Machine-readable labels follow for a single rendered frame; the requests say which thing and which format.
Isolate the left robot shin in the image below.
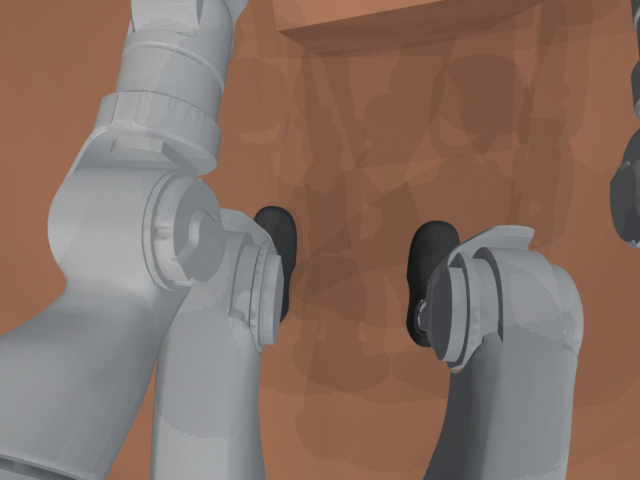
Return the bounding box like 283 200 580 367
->
220 208 278 255

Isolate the robot shin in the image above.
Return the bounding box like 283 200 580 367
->
220 208 278 255
418 225 584 356

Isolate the left robot forearm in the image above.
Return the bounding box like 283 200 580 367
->
47 0 248 239

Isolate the right robot shin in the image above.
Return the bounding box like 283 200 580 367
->
418 225 584 356

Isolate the robot left upper arm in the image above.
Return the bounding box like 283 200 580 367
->
0 166 227 480

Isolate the robot right upper arm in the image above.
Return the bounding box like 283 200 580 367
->
610 128 640 248

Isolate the carton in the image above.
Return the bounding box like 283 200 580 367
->
272 0 545 58

